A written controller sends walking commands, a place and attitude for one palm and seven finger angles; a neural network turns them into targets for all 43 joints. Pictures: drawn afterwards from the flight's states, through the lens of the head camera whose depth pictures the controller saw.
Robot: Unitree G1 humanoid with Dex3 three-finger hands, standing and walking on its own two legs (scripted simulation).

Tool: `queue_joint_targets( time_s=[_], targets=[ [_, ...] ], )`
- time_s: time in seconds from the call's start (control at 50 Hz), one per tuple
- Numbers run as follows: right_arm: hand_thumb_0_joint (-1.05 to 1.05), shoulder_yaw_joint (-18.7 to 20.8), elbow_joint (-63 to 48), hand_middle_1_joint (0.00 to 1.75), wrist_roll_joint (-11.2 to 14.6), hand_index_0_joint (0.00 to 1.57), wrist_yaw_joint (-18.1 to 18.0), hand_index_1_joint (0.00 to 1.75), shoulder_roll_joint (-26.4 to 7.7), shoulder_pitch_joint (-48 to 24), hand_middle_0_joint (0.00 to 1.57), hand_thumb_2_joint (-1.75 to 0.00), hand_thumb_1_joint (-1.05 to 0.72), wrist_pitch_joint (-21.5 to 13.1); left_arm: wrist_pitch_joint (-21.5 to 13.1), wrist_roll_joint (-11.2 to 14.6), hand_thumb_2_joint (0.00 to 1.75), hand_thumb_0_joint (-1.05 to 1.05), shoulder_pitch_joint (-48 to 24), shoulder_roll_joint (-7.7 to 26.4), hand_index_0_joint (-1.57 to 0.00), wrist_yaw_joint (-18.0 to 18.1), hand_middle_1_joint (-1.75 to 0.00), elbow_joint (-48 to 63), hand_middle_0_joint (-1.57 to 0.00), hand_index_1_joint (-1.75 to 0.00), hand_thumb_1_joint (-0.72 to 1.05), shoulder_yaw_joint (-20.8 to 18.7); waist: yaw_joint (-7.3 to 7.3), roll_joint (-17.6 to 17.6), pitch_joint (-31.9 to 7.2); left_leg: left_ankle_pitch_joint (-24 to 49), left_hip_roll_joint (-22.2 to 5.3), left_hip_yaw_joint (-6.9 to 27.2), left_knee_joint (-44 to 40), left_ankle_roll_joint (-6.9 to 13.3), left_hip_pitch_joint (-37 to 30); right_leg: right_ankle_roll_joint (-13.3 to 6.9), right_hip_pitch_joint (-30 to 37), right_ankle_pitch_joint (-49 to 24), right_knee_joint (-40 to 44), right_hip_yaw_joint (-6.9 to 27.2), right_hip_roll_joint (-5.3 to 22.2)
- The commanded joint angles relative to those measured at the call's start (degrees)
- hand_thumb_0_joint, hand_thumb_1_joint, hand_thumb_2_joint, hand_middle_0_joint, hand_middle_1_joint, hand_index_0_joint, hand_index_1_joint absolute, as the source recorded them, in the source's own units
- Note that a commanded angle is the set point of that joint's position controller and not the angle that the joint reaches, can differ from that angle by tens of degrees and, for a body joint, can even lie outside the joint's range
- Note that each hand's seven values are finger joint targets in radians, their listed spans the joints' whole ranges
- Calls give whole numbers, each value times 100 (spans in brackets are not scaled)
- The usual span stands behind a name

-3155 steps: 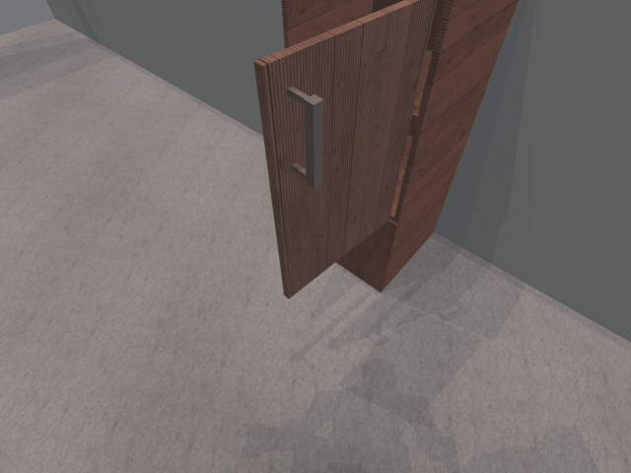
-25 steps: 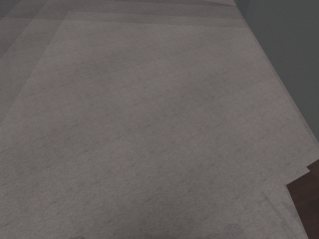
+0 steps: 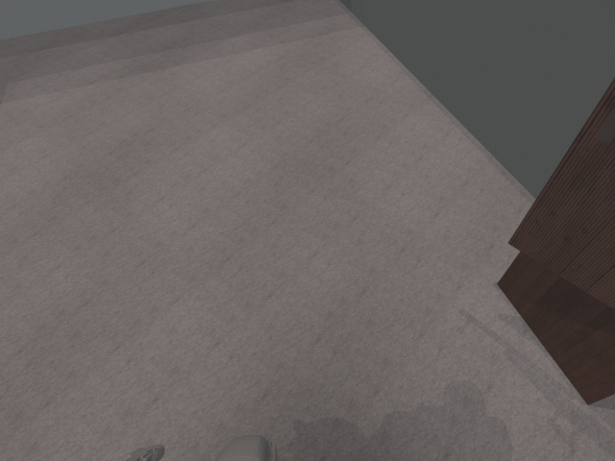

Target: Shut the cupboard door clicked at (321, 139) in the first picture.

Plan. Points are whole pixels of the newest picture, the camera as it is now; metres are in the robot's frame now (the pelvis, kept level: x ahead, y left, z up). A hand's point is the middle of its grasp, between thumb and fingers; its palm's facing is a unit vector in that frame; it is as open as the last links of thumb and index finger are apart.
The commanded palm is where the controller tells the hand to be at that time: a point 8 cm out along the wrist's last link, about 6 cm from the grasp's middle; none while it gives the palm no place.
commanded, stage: turn to face it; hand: left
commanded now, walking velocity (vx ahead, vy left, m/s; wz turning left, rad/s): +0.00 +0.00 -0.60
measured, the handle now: out of the picture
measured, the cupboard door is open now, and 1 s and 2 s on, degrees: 24 24 24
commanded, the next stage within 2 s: take the last steps up to it in 1.20 s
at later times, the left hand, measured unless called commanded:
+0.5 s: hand (176, 460) +0.14 +0.22 -0.16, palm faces -0.23 -0.95 -0.23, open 7.4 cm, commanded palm none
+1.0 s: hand (244, 427) +0.19 +0.13 -0.17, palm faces -0.51 -0.83 -0.21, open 7.4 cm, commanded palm none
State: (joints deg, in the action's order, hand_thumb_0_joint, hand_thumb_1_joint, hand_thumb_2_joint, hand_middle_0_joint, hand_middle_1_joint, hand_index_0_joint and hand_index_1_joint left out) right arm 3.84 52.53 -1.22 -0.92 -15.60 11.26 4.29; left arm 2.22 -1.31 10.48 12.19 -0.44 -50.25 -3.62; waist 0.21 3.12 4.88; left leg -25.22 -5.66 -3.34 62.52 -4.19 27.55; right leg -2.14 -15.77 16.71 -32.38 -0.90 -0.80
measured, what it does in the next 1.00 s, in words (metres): steps on the spot, turning right: left foot, then right foot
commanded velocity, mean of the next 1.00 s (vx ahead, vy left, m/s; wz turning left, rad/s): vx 0.00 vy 0.00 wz -0.53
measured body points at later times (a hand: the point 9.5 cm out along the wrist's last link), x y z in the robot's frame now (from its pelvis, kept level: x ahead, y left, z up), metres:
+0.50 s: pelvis +0.01 +0.02 +0.01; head +0.05 +0.03 +0.45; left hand +0.15 +0.27 -0.14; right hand +0.03 -0.24 -0.12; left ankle +0.04 +0.15 -0.73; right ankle -0.04 -0.10 -0.66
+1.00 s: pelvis +0.02 +0.00 +0.00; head +0.06 -0.01 +0.45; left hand +0.22 +0.17 -0.15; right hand -0.05 -0.27 -0.13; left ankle +0.09 +0.10 -0.72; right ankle -0.04 -0.11 -0.73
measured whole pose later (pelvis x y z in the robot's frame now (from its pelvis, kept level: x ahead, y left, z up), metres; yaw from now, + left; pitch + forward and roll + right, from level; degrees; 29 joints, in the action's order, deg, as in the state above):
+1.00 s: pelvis +0.02 +0.00 +0.00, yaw -33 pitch +1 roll +0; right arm 2.5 51.1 -0.6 -0.9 -13.5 9.8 2.3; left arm 2.6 -1.5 11.4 12.7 -0.2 -52.1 -3.1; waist -0.5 -1.9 3.0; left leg -18.7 -1.8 -2.1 36.8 -3.7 19.6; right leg -0.4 -17.1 14.5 -30.4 5.9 -3.0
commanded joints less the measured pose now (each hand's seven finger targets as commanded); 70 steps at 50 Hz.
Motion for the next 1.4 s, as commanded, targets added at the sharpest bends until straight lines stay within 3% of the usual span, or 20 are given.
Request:
queue_joint_targets(
  time_s=[0.0,0.16,0.22,0.26,0.3,0.36,0.56,0.58,0.62,0.68,0.74,0.9,0.96,1.0,1.02,1.08,1.3,1.32,1.36,1.38],
  targets=[
    [0,65,-531,30,14,20,20,30,-327,-127,20,-90,-90,-210,-141,16,90,0,45,1135,-20,108,-30,405,-20,-30,90,-264,-39,-1105,-728,481,42,238,-47,-114,419,-758,682,-2056,1325,1469,1303],
    [0,15,-693,30,93,20,-36,30,-241,-377,20,-90,-90,-309,-99,-31,90,0,277,1311,-20,107,-30,278,-20,-30,90,-337,-192,-1133,-858,61,372,237,-2007,-42,-270,-946,739,-2451,1020,2330,1350],
    [0,22,-459,30,117,20,-94,30,-324,267,20,-90,-90,-391,-49,27,90,0,-55,1162,-20,103,-30,305,-20,-30,90,-311,167,-895,-997,1245,352,207,-3765,27,-1815,-426,-178,-1992,500,2177,922],
    [0,161,-505,30,-4,20,-149,30,-1217,472,20,-90,-90,-455,-8,115,90,0,151,617,-20,8,-30,486,-20,-30,90,-196,173,1651,-1015,1877,-1873,2334,-4777,843,-2758,283,-1791,1577,-1511,644,-380],
    [0,75,-709,30,-72,20,-143,30,-1074,250,20,-90,-90,-408,0,1,90,0,132,833,-20,-38,-30,518,-20,-30,90,-268,83,774,-767,1860,-2127,2049,-4747,1404,-1714,359,-1475,1655,-3172,487,17],
    [0,19,-763,30,-88,20,-181,30,-783,-147,20,-90,-90,-454,99,-29,90,0,89,762,-20,-155,-30,341,-20,-30,90,-322,-81,828,-488,2947,-1344,782,-4417,1092,-1790,496,-1711,1004,-3594,251,147],
    [0,200,-498,30,-48,20,-62,30,-1026,106,20,-90,-90,-372,19,24,90,0,70,566,-20,-203,-30,392,-20,-30,90,-210,-35,839,-765,2904,-1392,-273,-3375,805,-1786,321,-3,141,-302,-558,44],
    [0,207,-534,30,-11,20,-30,30,-1010,16,20,-90,-90,-361,-11,10,90,0,390,759,-20,-180,-30,287,-20,-30,90,-250,-211,557,-797,2395,-1231,-439,-2829,560,-1250,220,738,-523,387,-432,125],
    [0,36,-933,30,39,20,19,30,-302,-419,20,-90,-90,-319,-119,-31,90,0,921,1825,-20,-27,-30,122,-20,-30,90,-440,-581,-2380,-638,-1295,125,-666,-371,-32,762,-706,1385,-2820,1435,2663,2237],
    [0,68,-796,30,41,20,-12,30,-472,-451,20,-90,-90,-213,-76,12,90,0,228,1499,-20,101,-30,295,-20,-30,90,-390,-297,-1835,-468,-317,-112,370,630,57,971,-943,579,-617,1745,2487,1841],
    [0,43,-580,30,11,20,24,30,-455,-193,20,-90,-90,-253,-136,11,90,0,-72,1173,-20,103,-30,399,-20,-30,90,-251,-57,-1427,-756,273,-21,282,82,-52,475,-773,596,-1834,1323,1623,1345],
    [0,-23,-523,30,85,20,-14,30,-236,-84,20,-90,-90,-301,-102,-32,90,0,149,1337,-20,103,-30,231,-20,-30,90,-287,-113,-1104,-896,172,373,98,-1991,-5,-408,-891,660,-2225,1092,2014,1322],
    [0,-24,-303,30,90,20,-76,30,-316,493,20,-90,-90,-389,-54,36,90,0,-165,1129,-20,96,-30,252,-20,-30,90,-238,208,-950,-878,1310,344,125,-3701,97,-1877,-405,-288,-1652,654,1870,932],
    [0,99,-364,30,-27,20,-116,30,-1171,633,20,-90,-90,-462,-21,113,90,0,114,570,-20,37,-30,373,-20,-30,90,-135,166,1498,-908,1918,-1642,2247,-4677,892,-2455,203,-1474,1034,-1079,581,-296],
    [0,89,-404,30,-66,20,-144,30,-1191,594,20,-90,-90,-421,-5,53,90,0,-51,753,-20,35,-30,397,-20,-30,90,-153,229,1240,-692,2228,-2063,2383,-4745,1356,-1942,259,-1392,1773,-2171,449,-160],
    [0,-43,-487,30,-93,20,-182,30,-731,156,20,-90,-90,-463,54,-31,90,0,0,740,-20,-48,-30,216,-20,-30,90,-218,-17,1022,-414,3020,-1393,1397,-4527,1292,-1466,329,-1393,1212,-3253,390,73],
    [0,90,-43,30,-30,20,-110,30,-786,502,20,-90,-90,-384,-28,36,90,0,297,404,-20,-49,-30,-14,-20,-30,90,-89,-48,649,-954,3005,-1085,370,-3561,915,-1674,237,622,-309,452,-290,20],
    [0,92,-67,30,13,20,-86,30,-690,399,20,-90,-90,-373,-65,1,90,0,614,651,-20,-43,-30,-122,-20,-30,90,-147,-180,115,-1037,1839,-845,125,-3169,650,-1239,127,1225,-454,1130,102,291],
    [0,-42,-388,30,7,20,-20,30,-237,-166,20,-90,-90,-340,-118,-39,90,0,927,1494,-20,19,-30,-289,-20,-30,90,-303,-550,-2243,-539,-1317,297,-392,-921,184,808,-966,1519,407,2166,2700,2178],
    [0,-25,-440,30,-17,20,14,30,-340,-331,20,-90,-90,-308,-103,-12,90,0,937,1432,-20,58,-30,-256,-20,-30,90,-282,-566,-1661,-263,-1035,168,35,-273,237,995,-1202,1106,1398,2360,2586,2248]
  ],
)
